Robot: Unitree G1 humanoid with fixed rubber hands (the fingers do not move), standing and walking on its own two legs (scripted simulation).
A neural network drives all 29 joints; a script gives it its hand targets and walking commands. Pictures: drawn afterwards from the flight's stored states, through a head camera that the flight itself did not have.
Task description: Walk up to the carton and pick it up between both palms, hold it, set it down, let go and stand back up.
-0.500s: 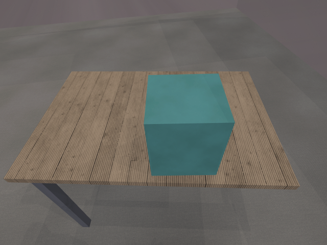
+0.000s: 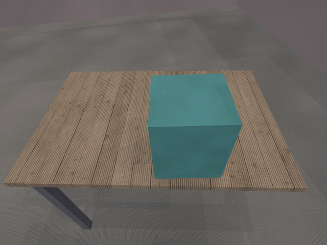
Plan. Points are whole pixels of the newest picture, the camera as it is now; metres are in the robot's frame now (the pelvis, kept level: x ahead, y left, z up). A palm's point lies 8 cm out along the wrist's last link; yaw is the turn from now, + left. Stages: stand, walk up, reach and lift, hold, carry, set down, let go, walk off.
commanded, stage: walk up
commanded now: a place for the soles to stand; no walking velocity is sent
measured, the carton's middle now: (187, 128) +0.45 -0.04 +0.02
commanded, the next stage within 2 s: reach and lift in 0.58 s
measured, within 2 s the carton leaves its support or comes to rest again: neither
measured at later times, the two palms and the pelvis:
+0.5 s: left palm out of the picture +0.07 +0.33 -0.10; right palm out of the picture +0.12 -0.32 -0.11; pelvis +0.00 +0.00 -0.01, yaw -1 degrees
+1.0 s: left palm out of the picture +0.15 +0.26 -0.07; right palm out of the picture +0.14 -0.34 -0.06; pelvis -0.02 -0.04 -0.01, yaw +2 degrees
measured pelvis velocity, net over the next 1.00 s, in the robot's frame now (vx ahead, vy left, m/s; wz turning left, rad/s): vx -0.02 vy -0.04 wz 0.03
